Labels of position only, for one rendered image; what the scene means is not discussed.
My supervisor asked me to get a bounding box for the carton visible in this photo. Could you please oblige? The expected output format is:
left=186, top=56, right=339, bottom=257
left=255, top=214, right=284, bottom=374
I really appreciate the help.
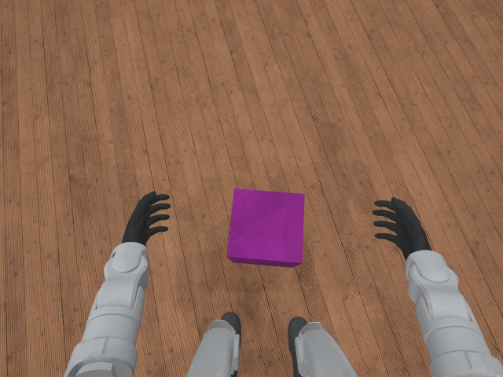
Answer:
left=227, top=188, right=305, bottom=268

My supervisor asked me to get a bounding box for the right robot forearm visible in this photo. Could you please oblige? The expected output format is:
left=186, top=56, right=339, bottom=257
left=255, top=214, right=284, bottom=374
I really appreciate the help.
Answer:
left=405, top=250, right=503, bottom=377

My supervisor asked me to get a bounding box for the robot left hand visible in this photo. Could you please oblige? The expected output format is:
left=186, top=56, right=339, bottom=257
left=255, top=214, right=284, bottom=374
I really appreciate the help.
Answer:
left=122, top=191, right=171, bottom=245

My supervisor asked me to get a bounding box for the left robot foot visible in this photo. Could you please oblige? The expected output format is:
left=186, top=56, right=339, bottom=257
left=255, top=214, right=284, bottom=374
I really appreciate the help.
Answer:
left=221, top=312, right=241, bottom=377

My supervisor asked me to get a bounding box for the robot right hand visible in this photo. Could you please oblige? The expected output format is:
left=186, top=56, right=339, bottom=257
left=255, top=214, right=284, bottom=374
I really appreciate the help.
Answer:
left=373, top=197, right=432, bottom=260

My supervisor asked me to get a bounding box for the left robot forearm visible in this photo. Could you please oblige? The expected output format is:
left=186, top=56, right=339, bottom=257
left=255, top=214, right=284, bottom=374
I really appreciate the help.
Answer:
left=64, top=242, right=149, bottom=377

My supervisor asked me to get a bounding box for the right robot thigh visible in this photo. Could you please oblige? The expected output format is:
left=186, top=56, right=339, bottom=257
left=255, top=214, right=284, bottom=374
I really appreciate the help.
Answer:
left=295, top=330, right=358, bottom=377

